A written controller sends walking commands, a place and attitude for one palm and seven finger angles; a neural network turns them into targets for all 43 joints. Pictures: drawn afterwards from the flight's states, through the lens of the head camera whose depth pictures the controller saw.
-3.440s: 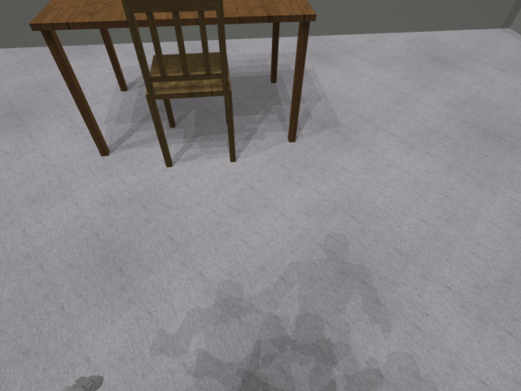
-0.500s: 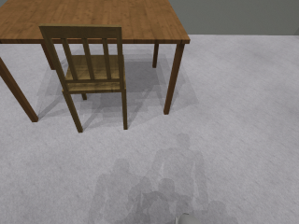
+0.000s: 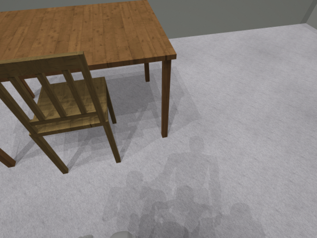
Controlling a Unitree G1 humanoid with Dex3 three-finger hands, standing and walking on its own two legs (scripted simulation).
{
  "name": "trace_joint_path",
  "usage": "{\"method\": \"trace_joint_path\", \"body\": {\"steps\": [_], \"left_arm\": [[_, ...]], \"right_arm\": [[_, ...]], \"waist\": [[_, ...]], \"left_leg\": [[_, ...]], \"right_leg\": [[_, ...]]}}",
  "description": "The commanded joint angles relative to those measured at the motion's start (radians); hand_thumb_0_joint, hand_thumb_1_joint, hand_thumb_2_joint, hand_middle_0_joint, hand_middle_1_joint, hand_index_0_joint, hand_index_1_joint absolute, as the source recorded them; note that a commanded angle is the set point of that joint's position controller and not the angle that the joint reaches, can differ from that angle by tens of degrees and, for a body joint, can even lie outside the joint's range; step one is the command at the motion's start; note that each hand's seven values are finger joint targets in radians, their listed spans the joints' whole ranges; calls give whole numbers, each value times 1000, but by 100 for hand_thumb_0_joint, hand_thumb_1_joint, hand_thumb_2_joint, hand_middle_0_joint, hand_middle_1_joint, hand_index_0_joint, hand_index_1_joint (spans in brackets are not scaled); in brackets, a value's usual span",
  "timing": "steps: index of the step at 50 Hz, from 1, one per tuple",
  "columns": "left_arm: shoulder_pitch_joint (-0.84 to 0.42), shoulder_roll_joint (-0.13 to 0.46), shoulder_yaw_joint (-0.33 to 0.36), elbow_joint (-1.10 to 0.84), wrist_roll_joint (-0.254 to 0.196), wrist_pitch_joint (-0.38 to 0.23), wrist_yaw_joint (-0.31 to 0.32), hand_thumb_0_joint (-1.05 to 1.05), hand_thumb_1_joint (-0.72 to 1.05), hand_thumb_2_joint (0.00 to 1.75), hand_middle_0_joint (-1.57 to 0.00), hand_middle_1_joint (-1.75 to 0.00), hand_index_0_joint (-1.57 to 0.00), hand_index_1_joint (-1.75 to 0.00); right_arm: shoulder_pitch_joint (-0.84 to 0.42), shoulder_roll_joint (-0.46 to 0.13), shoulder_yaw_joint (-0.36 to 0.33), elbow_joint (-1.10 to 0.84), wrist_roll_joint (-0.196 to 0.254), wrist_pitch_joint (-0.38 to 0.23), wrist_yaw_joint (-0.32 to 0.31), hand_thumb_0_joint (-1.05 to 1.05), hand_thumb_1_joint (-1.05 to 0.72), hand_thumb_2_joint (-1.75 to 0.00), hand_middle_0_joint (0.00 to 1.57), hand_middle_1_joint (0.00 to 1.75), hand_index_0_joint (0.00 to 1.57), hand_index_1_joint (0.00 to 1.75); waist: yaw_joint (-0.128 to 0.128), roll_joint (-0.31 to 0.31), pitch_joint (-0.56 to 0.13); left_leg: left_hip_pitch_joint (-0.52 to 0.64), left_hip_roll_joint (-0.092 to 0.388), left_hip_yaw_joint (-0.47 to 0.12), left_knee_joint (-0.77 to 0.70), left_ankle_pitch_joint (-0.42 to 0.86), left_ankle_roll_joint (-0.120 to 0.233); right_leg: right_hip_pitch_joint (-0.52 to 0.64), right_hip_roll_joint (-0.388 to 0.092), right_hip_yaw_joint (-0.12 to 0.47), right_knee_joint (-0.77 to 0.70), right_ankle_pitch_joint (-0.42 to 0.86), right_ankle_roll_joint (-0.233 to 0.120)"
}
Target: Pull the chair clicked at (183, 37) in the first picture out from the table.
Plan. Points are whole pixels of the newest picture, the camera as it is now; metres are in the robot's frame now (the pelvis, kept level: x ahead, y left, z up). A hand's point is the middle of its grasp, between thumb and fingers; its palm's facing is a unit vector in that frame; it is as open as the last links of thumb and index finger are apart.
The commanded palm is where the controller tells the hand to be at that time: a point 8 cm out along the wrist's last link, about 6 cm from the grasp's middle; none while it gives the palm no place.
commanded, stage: turn to face it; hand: left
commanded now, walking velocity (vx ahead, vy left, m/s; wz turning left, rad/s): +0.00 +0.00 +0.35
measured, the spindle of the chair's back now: (52, 96) +0.69 +0.48 -0.10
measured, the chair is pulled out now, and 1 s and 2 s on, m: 0.00 0.00 0.00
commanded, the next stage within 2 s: take the last steps up to it in 0.38 s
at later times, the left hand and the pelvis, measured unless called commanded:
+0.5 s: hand out of the picture +0.05 +0.21 -0.17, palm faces +0.18 -0.95 -0.25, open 7.3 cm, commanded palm none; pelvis +0.06 +0.01 +0.00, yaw +8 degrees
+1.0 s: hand out of the picture -0.02 +0.16 -0.17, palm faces +0.37 -0.92 -0.15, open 7.4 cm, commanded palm none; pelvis +0.12 +0.05 +0.00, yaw +14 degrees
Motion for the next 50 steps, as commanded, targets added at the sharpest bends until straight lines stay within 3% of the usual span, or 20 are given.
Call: {"method": "trace_joint_path", "body": {"steps": [1,6,7,8,9,10,14,21,25,26,28,29,31,34,39,44,46,48,49,50], "left_arm": [[85,115,18,-24,4,13,-1,0,90,90,-20,-30,-20,-30],[92,149,31,-27,-3,43,3,0,90,90,-20,-30,-20,-30],[105,135,29,-33,-6,51,1,0,90,90,-20,-30,-20,-30],[132,92,22,-48,-11,60,-2,0,90,90,-20,-30,-20,-30],[117,79,16,-67,-11,63,0,0,90,90,-20,-30,-20,-30],[86,84,14,-69,-3,70,3,0,90,90,-20,-30,-20,-30],[106,92,19,-33,-2,68,-11,0,90,90,-20,-30,-20,-30],[115,72,10,-41,-3,80,-2,0,90,90,-20,-30,-20,-30],[215,70,6,-14,-5,65,1,0,90,90,-20,-30,-20,-30],[249,87,8,-4,1,55,2,0,90,90,-20,-30,-20,-30],[246,239,29,-27,15,46,3,0,90,90,-20,-30,-20,-30],[244,232,34,-36,9,40,5,0,90,90,-20,-30,-20,-30],[202,183,24,-34,10,24,1,0,90,90,-20,-30,-20,-30],[235,140,17,-29,9,-1,-5,0,90,90,-20,-30,-20,-30],[347,139,18,25,14,-14,-9,0,90,90,-20,-30,-20,-30],[364,145,21,66,18,-8,-12,0,90,90,-20,-30,-20,-30],[342,152,25,72,14,-3,-11,0,90,90,-20,-30,-20,-30],[313,140,24,73,6,5,-14,0,90,90,-20,-30,-20,-30],[298,102,17,62,3,9,-19,0,90,90,-20,-30,-20,-30],[282,40,7,29,-1,9,-26,0,90,90,-20,-30,-20,-30]], "right_arm": [[72,-7,1,-32,2,17,12,0,-90,-90,20,30,20,30],[24,-63,-3,-62,-3,14,18,0,-90,-90,20,30,20,30],[60,-112,-12,-62,-4,9,18,0,-90,-90,20,30,20,30],[75,-195,-25,-77,-10,6,14,0,-90,-90,20,30,20,30],[82,-227,-29,-86,-14,10,8,0,-90,-90,20,30,20,30],[58,-227,-28,-82,-14,5,-5,0,-90,-90,20,30,20,30],[-57,-199,-19,-118,-3,-3,-14,0,-90,-90,20,30,20,30],[-61,-213,-39,-114,-3,16,-5,0,-90,-90,20,30,20,30],[-106,-198,-37,-116,4,22,2,0,-90,-90,20,30,20,30],[-114,-174,-34,-118,9,22,6,0,-90,-90,20,30,20,30],[-139,-99,-22,-165,11,34,25,0,-90,-90,20,30,20,30],[-185,-140,-34,-170,-3,43,28,0,-90,-90,20,30,20,30],[-136,-137,-42,-137,-6,36,39,0,-90,-90,20,30,20,30],[-91,-112,-40,-111,-9,21,49,0,-90,-90,20,30,20,30],[-157,-95,-28,-133,-4,8,49,0,-90,-90,20,30,20,30],[-196,-75,-15,-143,-1,-4,53,0,-90,-90,20,30,20,30],[-151,-74,-10,-131,1,-14,51,0,-90,-90,20,30,20,30],[-19,-101,-16,-81,-1,-26,40,0,-90,-90,20,30,20,30],[108,-168,-33,-47,-6,-33,27,0,-90,-90,20,30,20,30],[226,-273,-59,-21,-16,-37,14,0,-90,-90,20,30,20,30]], "waist": [[34,-167,-4],[35,-111,5],[23,12,-28],[27,229,-26],[18,260,-20],[11,275,-37],[49,80,-85],[27,81,-78],[71,77,-96],[88,21,-80],[101,-311,22],[122,-321,88],[70,-196,133],[68,-149,78],[110,-178,66],[120,-211,82],[96,-210,59],[31,-139,24],[-26,-2,-27],[-60,238,-77]], "left_leg": [[89,-4,26,-163,23,-13],[269,-24,57,-440,159,1],[348,21,-18,-519,329,23],[366,179,-226,-609,507,103],[315,280,-371,-712,499,198],[306,266,-399,-751,416,224],[363,178,-229,-711,481,205],[352,155,-220,-717,388,213],[271,97,-193,-661,251,165],[193,43,-155,-603,87,120],[-20,-118,-9,-295,-173,23],[-51,-86,-69,-162,-157,31],[-92,-68,-80,-7,-28,37],[-92,-49,-47,20,68,21],[-121,-33,-8,-132,50,13],[-8,-48,37,-310,12,34],[117,-65,62,-416,42,44],[383,-98,108,-549,101,53],[562,-3,-12,-598,49,85],[664,238,-349,-718,-6,174]], "right_leg": [[-12,-281,97,-170,386,-74],[-33,-270,69,-44,205,-21],[-66,-217,36,65,103,25],[-142,-119,3,190,-154,87],[-161,-61,42,363,-409,102],[-185,-63,118,487,-425,96],[-223,-79,183,552,-256,102],[-147,-52,160,333,-253,110],[31,-28,138,60,-82,103],[115,-52,162,-85,-30,101],[64,-385,557,-355,-409,-41],[-34,-404,611,-403,-472,-69],[-25,-342,492,-375,-368,-60],[73,-280,315,-311,-127,-34],[204,-304,282,-295,8,-68],[161,-308,250,-275,37,-76],[123,-283,210,-221,51,-60],[-13,-214,144,-93,26,-23],[-135,-158,86,107,-9,10],[-323,-50,7,384,-260,55]]}}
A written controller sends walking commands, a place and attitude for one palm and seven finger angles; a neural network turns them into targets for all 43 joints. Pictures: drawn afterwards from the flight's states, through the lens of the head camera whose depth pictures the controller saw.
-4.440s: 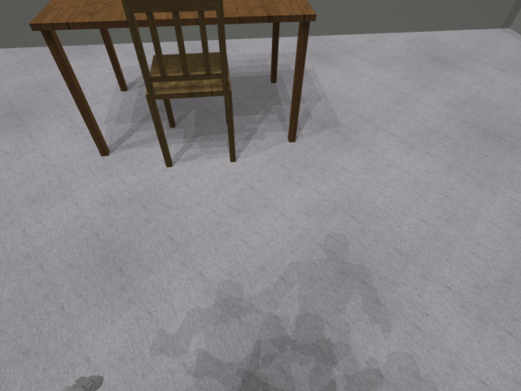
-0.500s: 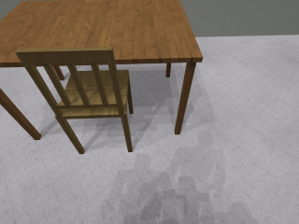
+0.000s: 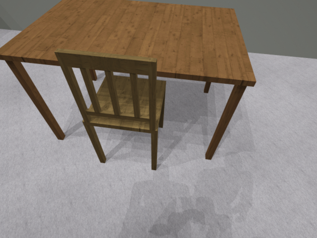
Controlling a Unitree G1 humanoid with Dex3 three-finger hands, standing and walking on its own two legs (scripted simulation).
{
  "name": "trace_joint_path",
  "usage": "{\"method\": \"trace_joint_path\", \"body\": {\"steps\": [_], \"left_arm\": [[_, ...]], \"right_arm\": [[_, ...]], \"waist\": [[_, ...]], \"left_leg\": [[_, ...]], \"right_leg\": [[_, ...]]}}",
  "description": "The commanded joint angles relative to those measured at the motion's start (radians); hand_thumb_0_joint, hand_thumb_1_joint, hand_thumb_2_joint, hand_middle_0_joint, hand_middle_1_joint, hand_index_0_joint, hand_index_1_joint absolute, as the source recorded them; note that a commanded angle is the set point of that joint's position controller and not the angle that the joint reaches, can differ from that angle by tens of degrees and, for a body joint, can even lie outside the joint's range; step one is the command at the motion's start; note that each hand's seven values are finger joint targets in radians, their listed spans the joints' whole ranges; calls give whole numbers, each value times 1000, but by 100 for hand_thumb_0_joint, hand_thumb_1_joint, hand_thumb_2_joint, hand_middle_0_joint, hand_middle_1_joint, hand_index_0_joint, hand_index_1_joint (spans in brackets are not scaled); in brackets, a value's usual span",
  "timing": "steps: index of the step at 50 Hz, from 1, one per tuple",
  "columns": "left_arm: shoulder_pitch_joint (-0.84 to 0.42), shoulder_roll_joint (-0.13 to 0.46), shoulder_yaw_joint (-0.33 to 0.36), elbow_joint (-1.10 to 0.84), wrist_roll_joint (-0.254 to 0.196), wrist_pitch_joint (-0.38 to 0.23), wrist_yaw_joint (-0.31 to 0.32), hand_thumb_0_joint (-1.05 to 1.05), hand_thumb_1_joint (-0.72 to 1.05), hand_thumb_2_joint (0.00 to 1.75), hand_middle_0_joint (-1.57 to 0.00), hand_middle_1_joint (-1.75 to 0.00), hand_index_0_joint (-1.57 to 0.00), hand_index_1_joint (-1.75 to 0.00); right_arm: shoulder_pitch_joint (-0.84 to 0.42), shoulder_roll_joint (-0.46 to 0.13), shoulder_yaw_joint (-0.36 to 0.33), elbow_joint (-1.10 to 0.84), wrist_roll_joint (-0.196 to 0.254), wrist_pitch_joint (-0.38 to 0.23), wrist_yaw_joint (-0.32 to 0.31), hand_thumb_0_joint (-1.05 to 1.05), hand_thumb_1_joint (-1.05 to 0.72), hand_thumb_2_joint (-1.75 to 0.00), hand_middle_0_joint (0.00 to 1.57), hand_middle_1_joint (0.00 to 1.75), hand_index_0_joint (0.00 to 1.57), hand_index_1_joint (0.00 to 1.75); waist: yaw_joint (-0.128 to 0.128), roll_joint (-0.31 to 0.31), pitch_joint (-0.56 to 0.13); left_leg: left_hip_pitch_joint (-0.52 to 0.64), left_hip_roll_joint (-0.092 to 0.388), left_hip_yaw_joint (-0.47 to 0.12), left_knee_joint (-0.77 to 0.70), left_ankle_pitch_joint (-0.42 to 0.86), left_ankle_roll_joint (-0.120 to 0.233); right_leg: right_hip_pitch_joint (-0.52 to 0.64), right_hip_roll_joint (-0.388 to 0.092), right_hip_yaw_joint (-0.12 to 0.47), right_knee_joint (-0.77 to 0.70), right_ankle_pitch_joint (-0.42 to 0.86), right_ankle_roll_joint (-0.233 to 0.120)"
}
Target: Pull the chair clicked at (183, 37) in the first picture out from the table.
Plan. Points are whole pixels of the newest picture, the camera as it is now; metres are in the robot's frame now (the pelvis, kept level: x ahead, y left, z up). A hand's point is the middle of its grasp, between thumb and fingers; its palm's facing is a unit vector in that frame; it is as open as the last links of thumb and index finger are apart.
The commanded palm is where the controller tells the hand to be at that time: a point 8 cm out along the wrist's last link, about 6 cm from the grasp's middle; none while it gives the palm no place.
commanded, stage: take the last steps up to it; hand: left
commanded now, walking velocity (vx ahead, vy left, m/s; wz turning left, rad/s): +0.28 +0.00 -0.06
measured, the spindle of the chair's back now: (113, 93) +0.66 +0.28 -0.10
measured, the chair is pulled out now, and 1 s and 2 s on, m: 0.00 0.00 0.00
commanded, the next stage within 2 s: come to a stop and stand still in 0.36 s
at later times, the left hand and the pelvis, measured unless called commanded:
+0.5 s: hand (117, 195) +0.26 +0.16 -0.16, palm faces -0.02 -0.97 -0.22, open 7.3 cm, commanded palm none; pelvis +0.15 -0.01 -0.01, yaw -1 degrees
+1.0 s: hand (99, 214) +0.20 +0.21 -0.17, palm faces +0.02 -0.98 -0.20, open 7.3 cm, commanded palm none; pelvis +0.18 +0.02 +0.01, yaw -2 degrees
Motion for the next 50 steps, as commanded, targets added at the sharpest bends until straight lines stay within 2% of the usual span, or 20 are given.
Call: {"method": "trace_joint_path", "body": {"steps": [1,3,5,7,10,16,19,20,21,22,23,25,28,33,37,38,40,42,45,50], "left_arm": [[-117,87,20,-128,-3,-16,2,0,90,90,-20,-30,-20,-30],[-176,104,28,-119,-6,-13,-4,0,90,90,-20,-30,-20,-30],[-152,77,31,-94,0,-4,-15,0,90,90,-20,-30,-20,-30],[-111,60,27,-84,-2,9,-15,0,90,90,-20,-30,-20,-30],[-153,67,24,-103,-4,18,-15,0,90,90,-20,-30,-20,-30],[-270,87,25,-163,-5,16,-16,0,90,90,-20,-30,-20,-30],[-133,133,42,-123,1,0,-12,0,90,90,-20,-30,-20,-30],[-31,202,57,-98,7,-15,-4,0,90,90,-20,-30,-20,-30],[41,290,71,-86,-5,-18,0,0,90,90,-20,-30,-20,-30],[21,293,71,-92,-18,-22,4,0,90,90,-20,-30,-20,-30],[-75,248,61,-113,-17,-15,14,0,90,90,-20,-30,-20,-30],[-209,166,34,-151,-14,-18,25,0,90,90,-20,-30,-20,-30],[-275,157,19,-152,-7,-11,33,0,90,90,-20,-30,-20,-30],[-233,200,39,-143,-6,25,41,0,90,90,-20,-30,-20,-30],[-256,206,48,-147,-10,46,40,0,90,90,-20,-30,-20,-30],[-258,195,45,-147,-12,49,39,0,90,90,-20,-30,-20,-30],[-211,122,30,-164,-21,61,38,0,90,90,-20,-30,-20,-30],[-223,133,29,-149,-15,75,38,0,90,90,-20,-30,-20,-30],[-178,131,31,-116,-11,74,27,0,90,90,-20,-30,-20,-30],[-201,126,22,-120,-9,78,18,0,90,90,-20,-30,-20,-30]], "right_arm": [[364,-232,-57,38,-3,-27,-38,0,-90,-90,20,30,20,30],[251,-142,-34,18,8,-34,-52,0,-90,-90,20,30,20,30],[167,-61,-17,-3,4,-50,-53,0,-90,-90,20,30,20,30],[154,-55,-10,-3,8,-63,-56,0,-90,-90,20,30,20,30],[163,-66,-9,7,9,-68,-57,0,-90,-90,20,30,20,30],[172,-95,-22,35,-1,-48,-50,0,-90,-90,20,30,20,30],[163,-76,-15,47,6,-43,-47,0,-90,-90,20,30,20,30],[186,-38,-10,43,14,-47,-43,0,-90,-90,20,30,20,30],[227,-11,-3,21,20,-48,-40,0,-90,-90,20,30,20,30],[193,-45,-7,21,18,-36,-44,0,-90,-90,20,30,20,30],[154,-39,-16,14,16,-31,-44,0,-90,-90,20,30,20,30],[152,-1,-1,37,13,-18,-46,0,-90,-90,20,30,20,30],[221,40,13,70,21,18,-53,0,-90,-90,20,30,20,30],[133,11,-2,22,23,40,-53,0,-90,-90,20,30,20,30],[129,-9,-11,10,19,40,-54,0,-90,-90,20,30,20,30],[149,-14,-13,16,18,34,-52,0,-90,-90,20,30,20,30],[126,-116,-19,-18,7,18,-56,0,-90,-90,20,30,20,30],[65,-123,-18,-32,4,11,-74,0,-90,-90,20,30,20,30],[-15,-113,-14,-50,5,11,-80,0,-90,-90,20,30,20,30],[35,-138,-30,-26,6,16,-77,0,-90,-90,20,30,20,30]], "waist": [[-186,237,-47],[-144,173,20],[-90,105,77],[-56,105,54],[-46,85,56],[-60,94,99],[13,-7,49],[44,-161,-39],[36,-324,-114],[43,-285,-140],[10,-187,-59],[-52,-37,7],[-96,-81,-49],[-48,-120,-61],[-73,-155,-29],[-84,-122,-36],[-59,182,-34],[-64,234,-27],[-37,146,-48],[-82,142,-83]], "left_leg": [[443,365,-501,-303,-117,188],[302,323,-407,-323,-96,192],[160,248,-247,-348,56,150],[165,214,-162,-344,237,158],[188,212,-122,-343,349,177],[149,216,-108,-279,262,155],[40,133,-47,-52,202,91],[-76,40,23,196,79,47],[-217,-64,43,483,-311,12],[-219,-42,-79,634,-343,19],[-243,-8,-105,692,-264,17],[-160,30,-130,617,-136,-10],[-22,13,-92,370,-135,-50],[-29,-19,-66,221,-112,-61],[83,-16,-55,22,41,-54],[152,7,-66,-62,164,-44],[95,244,-296,-192,503,79],[35,294,-376,-290,433,164],[92,237,-268,-245,401,159],[223,234,-258,-245,362,153]], "right_leg": [[-582,54,36,576,-234,-71],[-612,-16,125,728,-103,-86],[-528,-38,127,674,17,-70],[-484,-29,114,605,58,-56],[-469,-25,107,474,88,-47],[-334,22,65,224,114,-70],[-47,58,56,61,211,-86],[118,-93,266,3,264,-144],[224,-306,562,-139,376,-260],[147,-327,616,-205,314,-299],[58,-311,547,-221,289,-300],[-123,-231,329,-190,571,-253],[-159,-169,169,-143,803,-225],[-92,-180,197,-96,755,-242],[-164,-145,181,-37,592,-192],[-205,-113,164,4,484,-155],[-222,46,70,145,56,-51],[-241,79,150,414,-196,-43],[-297,76,183,503,-114,-36],[-315,66,149,370,-126,-19]]}}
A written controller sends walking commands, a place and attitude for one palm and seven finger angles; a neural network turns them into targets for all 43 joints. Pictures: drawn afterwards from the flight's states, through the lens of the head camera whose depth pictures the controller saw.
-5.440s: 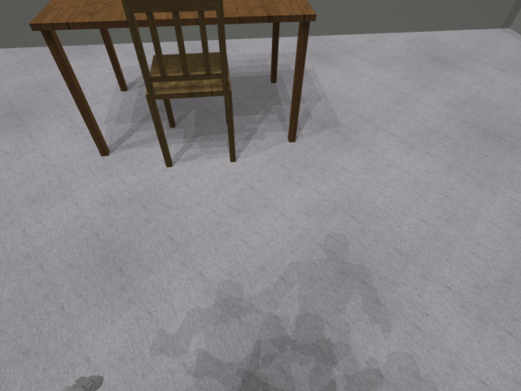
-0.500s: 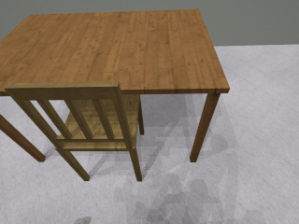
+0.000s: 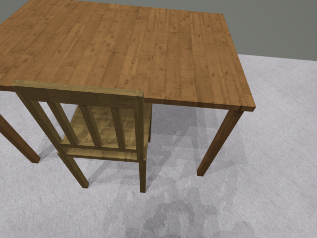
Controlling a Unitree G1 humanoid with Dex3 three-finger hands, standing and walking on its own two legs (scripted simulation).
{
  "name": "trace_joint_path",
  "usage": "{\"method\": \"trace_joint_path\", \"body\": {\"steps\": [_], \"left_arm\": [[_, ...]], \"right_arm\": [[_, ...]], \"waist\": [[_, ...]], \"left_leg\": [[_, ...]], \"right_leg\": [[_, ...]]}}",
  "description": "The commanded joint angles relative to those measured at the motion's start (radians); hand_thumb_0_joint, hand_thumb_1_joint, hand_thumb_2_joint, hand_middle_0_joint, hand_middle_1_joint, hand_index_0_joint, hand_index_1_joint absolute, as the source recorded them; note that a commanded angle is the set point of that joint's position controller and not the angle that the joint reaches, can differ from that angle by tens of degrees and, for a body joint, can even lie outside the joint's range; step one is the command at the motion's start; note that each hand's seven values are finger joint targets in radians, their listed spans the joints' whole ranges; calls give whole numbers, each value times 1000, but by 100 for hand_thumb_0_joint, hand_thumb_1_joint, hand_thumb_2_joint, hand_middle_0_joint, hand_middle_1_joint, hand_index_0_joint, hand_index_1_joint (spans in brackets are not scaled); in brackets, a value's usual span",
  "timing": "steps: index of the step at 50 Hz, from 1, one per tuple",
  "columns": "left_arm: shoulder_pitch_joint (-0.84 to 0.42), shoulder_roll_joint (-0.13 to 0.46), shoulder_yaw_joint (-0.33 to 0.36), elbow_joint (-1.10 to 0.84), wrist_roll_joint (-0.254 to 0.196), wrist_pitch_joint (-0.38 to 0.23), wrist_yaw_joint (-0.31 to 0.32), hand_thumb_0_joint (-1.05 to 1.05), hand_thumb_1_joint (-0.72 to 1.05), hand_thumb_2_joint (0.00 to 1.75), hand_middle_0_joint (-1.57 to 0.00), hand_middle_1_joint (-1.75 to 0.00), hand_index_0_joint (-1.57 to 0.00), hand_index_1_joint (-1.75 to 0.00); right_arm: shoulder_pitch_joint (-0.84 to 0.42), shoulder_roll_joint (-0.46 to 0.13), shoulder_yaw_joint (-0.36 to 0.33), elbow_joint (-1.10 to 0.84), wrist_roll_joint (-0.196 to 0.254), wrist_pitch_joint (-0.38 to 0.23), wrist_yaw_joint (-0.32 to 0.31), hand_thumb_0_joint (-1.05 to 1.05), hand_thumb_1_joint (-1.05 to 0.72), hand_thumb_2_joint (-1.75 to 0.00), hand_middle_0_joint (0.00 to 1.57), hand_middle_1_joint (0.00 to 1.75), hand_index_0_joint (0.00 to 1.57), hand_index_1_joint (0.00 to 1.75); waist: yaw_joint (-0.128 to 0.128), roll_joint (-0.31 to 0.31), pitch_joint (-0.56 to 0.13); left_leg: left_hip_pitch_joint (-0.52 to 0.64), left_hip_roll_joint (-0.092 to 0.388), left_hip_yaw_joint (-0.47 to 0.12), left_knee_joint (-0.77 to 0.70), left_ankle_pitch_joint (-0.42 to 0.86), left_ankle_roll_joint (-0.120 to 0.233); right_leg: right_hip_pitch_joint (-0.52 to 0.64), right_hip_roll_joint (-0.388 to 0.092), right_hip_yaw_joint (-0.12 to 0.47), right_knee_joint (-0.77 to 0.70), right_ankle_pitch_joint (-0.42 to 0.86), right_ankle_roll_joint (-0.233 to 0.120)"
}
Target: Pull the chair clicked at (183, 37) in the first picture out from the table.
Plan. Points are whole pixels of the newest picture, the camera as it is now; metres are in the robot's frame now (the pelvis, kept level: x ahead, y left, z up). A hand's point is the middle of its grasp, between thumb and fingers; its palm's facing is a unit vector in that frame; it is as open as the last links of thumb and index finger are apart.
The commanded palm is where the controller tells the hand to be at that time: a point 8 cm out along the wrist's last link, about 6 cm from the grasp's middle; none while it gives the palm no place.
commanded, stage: come to a stop and stand still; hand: left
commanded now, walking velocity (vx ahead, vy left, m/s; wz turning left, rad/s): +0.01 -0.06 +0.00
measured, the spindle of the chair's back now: (92, 126) +0.47 +0.28 -0.10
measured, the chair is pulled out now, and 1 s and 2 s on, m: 0.00 0.00 0.00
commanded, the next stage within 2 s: look again from close up in 1.02 s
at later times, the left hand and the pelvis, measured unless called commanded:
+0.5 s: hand out of the picture +0.02 +0.15 -0.18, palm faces +0.00 -0.97 -0.24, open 7.3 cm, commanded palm none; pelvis -0.01 -0.03 -0.01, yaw +0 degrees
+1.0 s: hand out of the picture +0.03 +0.16 -0.18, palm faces +0.00 -0.97 -0.25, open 7.4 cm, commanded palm none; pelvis +0.01 -0.04 +0.00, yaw +0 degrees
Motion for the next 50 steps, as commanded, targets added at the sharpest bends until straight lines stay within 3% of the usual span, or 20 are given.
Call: {"method": "trace_joint_path", "body": {"steps": [1,2,4,5,6,7,8,9,10,11,12,13,14,16,18,21,29,38,40,50], "left_arm": [[43,35,2,-38,0,-11,-3,0,90,90,-20,-30,-20,-30],[43,29,-2,-35,-1,-13,-3,0,90,90,-20,-30,-20,-30],[78,21,-6,-19,-4,-23,-1,0,90,90,-20,-30,-20,-30],[197,54,-20,1,11,-46,28,0,90,90,-20,-30,-20,-30],[154,89,-14,-57,17,-59,30,0,90,90,-20,-30,-20,-30],[98,116,-23,-83,15,-70,27,0,90,90,-20,-30,-20,-30],[61,144,-25,-106,16,-82,22,0,90,90,-20,-30,-20,-30],[35,147,-16,-115,12,-91,23,0,90,90,-20,-30,-20,-30],[34,132,-12,-108,5,-95,26,0,90,90,-20,-30,-20,-30],[25,109,-19,-109,3,-91,27,0,90,90,-20,-30,-20,-30],[34,99,-21,-113,4,-81,26,0,90,90,-20,-30,-20,-30],[37,96,-18,-118,7,-72,25,0,90,90,-20,-30,-20,-30],[54,94,-17,-116,4,-64,24,0,90,90,-20,-30,-20,-30],[102,92,-20,-101,2,-65,20,0,90,90,-20,-30,-20,-30],[104,98,-21,-99,3,-72,16,0,90,90,-20,-30,-20,-30],[90,102,-20,-94,-4,-77,13,0,90,90,-20,-30,-20,-30],[83,118,-17,-64,-6,-83,13,0,90,90,-20,-30,-20,-30],[69,141,-15,-37,-2,-86,10,0,90,90,-20,-30,-20,-30],[60,153,-13,-32,-3,-86,9,0,90,90,-20,-30,-20,-30],[37,185,-15,-16,0,-85,4,0,90,90,-20,-30,-20,-30]], "right_arm": [[93,-192,-52,-20,2,-5,-9,0,-90,-90,20,30,20,30],[98,-195,-54,-15,1,-3,-7,0,-90,-90,20,30,20,30],[90,-193,-56,-7,3,-4,-1,0,-90,-90,20,30,20,30],[36,-253,-68,-62,17,-10,3,0,-90,-90,20,30,20,30],[44,-136,-47,-104,16,-7,23,0,-90,-90,20,30,20,30],[65,-99,-32,-122,9,1,36,0,-90,-90,20,30,20,30],[70,-82,-27,-124,-2,6,50,0,-90,-90,20,30,20,30],[106,-83,-27,-123,2,-1,49,0,-90,-90,20,30,20,30],[112,-97,-24,-124,5,-10,43,0,-90,-90,20,30,20,30],[129,-108,-24,-115,7,-13,38,0,-90,-90,20,30,20,30],[146,-115,-25,-105,7,-16,36,0,-90,-90,20,30,20,30],[149,-121,-24,-95,2,-19,36,0,-90,-90,20,30,20,30],[147,-136,-23,-94,-2,-17,34,0,-90,-90,20,30,20,30],[122,-143,-21,-105,-1,-12,31,0,-90,-90,20,30,20,30],[145,-128,-15,-96,-1,-16,31,0,-90,-90,20,30,20,30],[178,-124,-9,-67,0,-27,28,0,-90,-90,20,30,20,30],[177,-141,-2,-15,7,-41,19,0,-90,-90,20,30,20,30],[127,-160,-4,11,10,-39,17,0,-90,-90,20,30,20,30],[112,-177,-4,12,10,-40,17,0,-90,-90,20,30,20,30],[35,-224,-3,9,11,-40,17,0,-90,-90,20,30,20,30]], "waist": [[-51,194,-121],[-57,195,-120],[-43,201,-133],[12,123,-126],[-3,-96,-64],[-45,-110,-21],[-57,61,-65],[-79,-28,-105],[-72,-165,-102],[-76,-157,-87],[-75,-44,-51],[-67,82,17],[-54,141,73],[-27,72,95],[-31,1,58],[-37,23,8],[-25,28,-18],[-26,12,-27],[-26,38,-40],[-22,44,-45]], "left_leg": [[194,274,-239,-161,238,143],[188,265,-239,-161,212,137],[191,244,-220,-135,236,120],[150,216,-163,111,354,54],[-72,94,-50,181,-60,6],[-100,31,-1,260,-222,-29],[-22,14,-5,260,-203,-43],[-46,-1,-11,246,-163,-36],[-33,11,-28,207,-128,-23],[19,18,-41,163,-97,-19],[62,28,-57,118,-77,-19],[24,56,-98,64,-80,-7],[-63,80,-152,6,-163,9],[-139,69,-166,-31,-277,12],[-88,50,-122,0,-187,-1],[-17,51,-104,17,-97,-8],[27,68,-101,13,68,-7],[77,75,-92,6,103,-10],[83,76,-95,4,117,-9],[115,84,-102,-17,152,-8]], "right_leg": [[-35,-24,-6,-96,-34,5],[-14,-20,-13,-145,-32,1],[42,-13,-31,-286,35,-5],[29,-44,44,-450,182,-33],[58,-105,150,-582,172,-49],[-5,-183,220,-620,103,-111],[-28,-195,195,-587,136,-142],[43,-144,155,-530,243,-142],[47,-137,144,-485,310,-137],[6,-129,107,-469,253,-121],[-60,-103,88,-452,128,-104],[-82,-60,54,-427,18,-86],[-69,-27,34,-413,-40,-70],[-28,-26,49,-442,-56,-71],[-20,-54,68,-471,-30,-80],[-10,-66,73,-478,27,-80],[76,-66,64,-465,236,-71],[95,-77,67,-483,321,-66],[107,-81,68,-481,334,-64],[120,-88,68,-498,378,-55]]}}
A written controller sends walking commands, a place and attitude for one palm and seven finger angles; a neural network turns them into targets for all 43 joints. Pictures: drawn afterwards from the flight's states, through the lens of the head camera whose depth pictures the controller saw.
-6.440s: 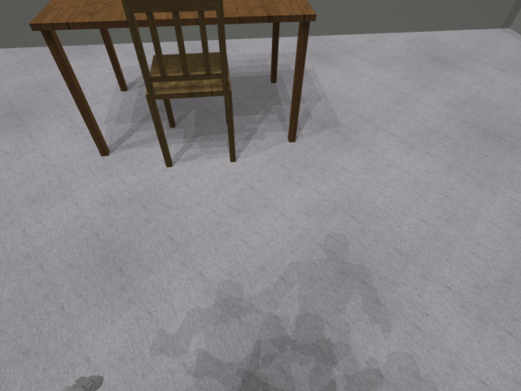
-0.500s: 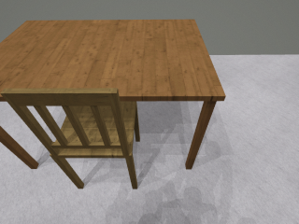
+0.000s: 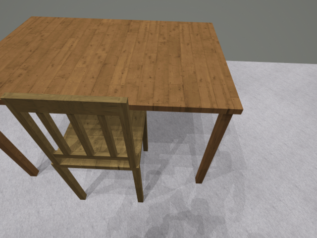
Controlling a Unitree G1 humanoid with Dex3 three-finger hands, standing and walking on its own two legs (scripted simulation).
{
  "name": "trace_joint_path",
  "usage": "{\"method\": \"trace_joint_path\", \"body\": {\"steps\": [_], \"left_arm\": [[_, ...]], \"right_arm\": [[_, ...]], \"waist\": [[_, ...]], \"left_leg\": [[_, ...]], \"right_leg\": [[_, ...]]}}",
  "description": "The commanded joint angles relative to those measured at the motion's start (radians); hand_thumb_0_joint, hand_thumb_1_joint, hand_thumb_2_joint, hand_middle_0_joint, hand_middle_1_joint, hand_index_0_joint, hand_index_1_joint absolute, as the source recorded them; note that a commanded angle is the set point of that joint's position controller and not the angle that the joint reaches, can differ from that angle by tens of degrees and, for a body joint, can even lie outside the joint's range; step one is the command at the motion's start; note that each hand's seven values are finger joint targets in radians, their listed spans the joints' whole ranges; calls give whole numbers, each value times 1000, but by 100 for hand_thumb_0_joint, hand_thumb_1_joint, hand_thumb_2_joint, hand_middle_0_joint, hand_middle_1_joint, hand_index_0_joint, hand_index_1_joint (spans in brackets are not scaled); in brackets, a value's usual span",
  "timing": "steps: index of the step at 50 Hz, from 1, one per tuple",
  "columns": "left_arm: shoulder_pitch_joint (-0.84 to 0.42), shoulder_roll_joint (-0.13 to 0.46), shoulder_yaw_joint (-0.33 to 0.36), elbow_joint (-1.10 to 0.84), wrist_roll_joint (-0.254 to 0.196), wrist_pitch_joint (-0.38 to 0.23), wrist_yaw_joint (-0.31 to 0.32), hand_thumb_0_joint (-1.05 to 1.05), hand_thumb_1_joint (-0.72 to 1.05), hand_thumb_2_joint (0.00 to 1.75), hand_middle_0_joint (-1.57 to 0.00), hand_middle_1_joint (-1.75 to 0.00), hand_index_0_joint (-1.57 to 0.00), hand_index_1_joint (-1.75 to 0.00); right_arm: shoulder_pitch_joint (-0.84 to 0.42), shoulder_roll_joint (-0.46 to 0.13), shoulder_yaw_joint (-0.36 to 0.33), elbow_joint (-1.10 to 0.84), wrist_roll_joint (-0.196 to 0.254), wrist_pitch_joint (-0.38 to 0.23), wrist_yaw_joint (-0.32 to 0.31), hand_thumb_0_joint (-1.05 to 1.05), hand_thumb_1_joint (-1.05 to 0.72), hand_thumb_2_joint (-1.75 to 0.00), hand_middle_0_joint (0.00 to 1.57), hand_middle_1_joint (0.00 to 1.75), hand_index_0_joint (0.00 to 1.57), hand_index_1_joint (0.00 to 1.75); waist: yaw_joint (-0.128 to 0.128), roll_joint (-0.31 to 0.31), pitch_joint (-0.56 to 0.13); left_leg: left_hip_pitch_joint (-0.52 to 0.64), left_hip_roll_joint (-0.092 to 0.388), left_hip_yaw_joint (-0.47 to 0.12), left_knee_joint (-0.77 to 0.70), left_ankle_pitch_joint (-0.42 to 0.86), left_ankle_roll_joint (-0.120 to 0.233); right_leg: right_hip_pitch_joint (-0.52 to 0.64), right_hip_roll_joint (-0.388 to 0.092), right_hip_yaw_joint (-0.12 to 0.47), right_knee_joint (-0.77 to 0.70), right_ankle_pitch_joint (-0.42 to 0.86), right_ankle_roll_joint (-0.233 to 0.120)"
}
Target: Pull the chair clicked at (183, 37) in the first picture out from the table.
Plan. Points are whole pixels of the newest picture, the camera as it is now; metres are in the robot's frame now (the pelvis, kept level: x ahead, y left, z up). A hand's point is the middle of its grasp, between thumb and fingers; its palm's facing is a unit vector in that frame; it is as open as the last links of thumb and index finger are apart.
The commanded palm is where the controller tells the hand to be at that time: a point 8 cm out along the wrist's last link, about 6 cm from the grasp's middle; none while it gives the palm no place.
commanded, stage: come to a stop and stand still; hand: left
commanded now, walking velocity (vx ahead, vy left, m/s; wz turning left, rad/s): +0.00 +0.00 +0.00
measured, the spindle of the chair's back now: (82, 135) +0.46 +0.32 -0.10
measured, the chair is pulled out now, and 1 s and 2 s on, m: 0.00 0.00 0.00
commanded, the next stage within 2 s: look again from close up in 0.02 s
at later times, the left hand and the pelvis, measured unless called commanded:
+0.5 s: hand out of the picture +0.05 +0.23 -0.16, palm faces +0.00 -0.96 -0.29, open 7.4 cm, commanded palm none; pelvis +0.01 +0.01 +0.00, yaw +0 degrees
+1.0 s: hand out of the picture +0.10 +0.22 -0.12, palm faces +0.20 -0.95 -0.24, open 7.4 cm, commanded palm +0.11 +0.26 -0.07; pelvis +0.01 +0.00 +0.00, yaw +1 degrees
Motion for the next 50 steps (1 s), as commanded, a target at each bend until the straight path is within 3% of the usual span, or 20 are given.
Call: {"method": "trace_joint_path", "body": {"steps": [1,17,45,46,47,48,49,50], "left_arm": [[16,168,33,-40,-1,-19,8,0,90,90,-20,-30,-20,-30],[-8,200,34,-36,-3,-18,4,0,90,90,-20,-30,-20,-30],[0,182,32,-21,-4,-15,6,0,90,90,-20,-30,-20,-30],[88,81,11,-11,6,-33,54,0,90,90,-20,-30,-20,-30],[-644,420,289,-1476,-171,-252,38,0,88,89,-20,-30,-20,-30],[-355,474,329,-1363,-108,-245,69,0,85,88,-20,-29,-20,-29],[112,93,112,-1179,-156,-148,40,0,83,87,-19,-29,-19,-29],[87,47,156,-1046,-169,-132,33,0,81,86,-19,-29,-19,-29]], "right_arm": [[5,-141,-25,-46,4,-12,-7,0,-90,-90,20,30,20,30],[-28,-173,-20,-34,4,-14,-5,0,-90,-90,20,30,20,30],[-8,-157,-16,-4,5,-12,-9,0,-90,-90,20,30,20,30],[-2,-109,-18,-72,12,-12,-1,0,-90,-90,20,30,20,30],[41,-217,-61,-371,49,-148,-42,0,-90,-90,20,30,20,30],[16,-133,-29,-363,46,-214,-92,0,-90,-90,20,30,20,30],[18,-120,-40,-387,29,-259,-87,0,-90,-90,20,30,20,30],[50,-120,-58,-363,47,-266,-76,0,-90,-90,20,30,20,30]], "waist": [[-7,14,-13],[1,-1,-51],[-1,6,-24],[-3,38,47],[-82,160,-421],[-17,190,-385],[-16,260,-353],[-64,141,-219]], "left_leg": [[99,60,-61,-59,179,54],[128,65,-68,-78,243,54],[130,61,-74,-97,239,48],[64,56,-13,112,261,28],[328,-63,-17,-4,430,62],[424,-14,17,-7,493,65],[409,1,-17,-17,584,70],[290,-12,-38,38,542,68]], "right_leg": [[-99,-92,71,-110,256,-26],[-52,-105,53,-125,307,-18],[-47,-106,47,-155,298,-15],[-110,-138,116,-166,545,15],[-42,-42,-22,-26,690,-29],[-125,-5,-29,18,533,-22],[-170,23,-90,82,383,-18],[-255,19,-95,71,285,-4]]}}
